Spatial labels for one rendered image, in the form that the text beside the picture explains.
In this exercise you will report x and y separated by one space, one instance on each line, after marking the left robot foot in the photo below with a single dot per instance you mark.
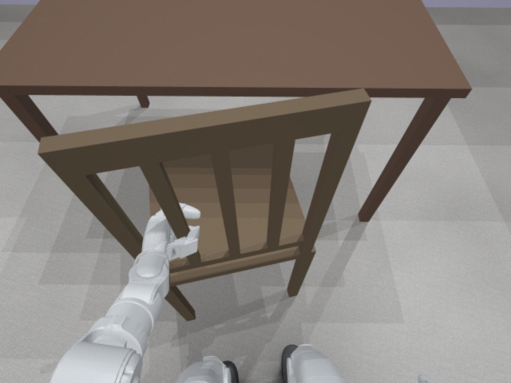
233 370

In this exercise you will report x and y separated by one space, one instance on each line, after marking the left robot hand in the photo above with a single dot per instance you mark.
160 236

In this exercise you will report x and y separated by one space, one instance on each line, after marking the table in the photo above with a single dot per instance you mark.
234 48

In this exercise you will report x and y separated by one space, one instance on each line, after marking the robot left upper arm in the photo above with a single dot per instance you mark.
89 362

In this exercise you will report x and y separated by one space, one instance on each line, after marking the chair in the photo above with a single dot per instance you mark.
233 165

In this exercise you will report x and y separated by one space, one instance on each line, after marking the right robot foot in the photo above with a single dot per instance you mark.
288 350

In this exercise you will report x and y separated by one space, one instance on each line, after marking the robot left forearm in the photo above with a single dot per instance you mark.
131 318

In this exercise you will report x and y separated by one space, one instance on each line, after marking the robot foot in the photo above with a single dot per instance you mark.
288 350
233 370

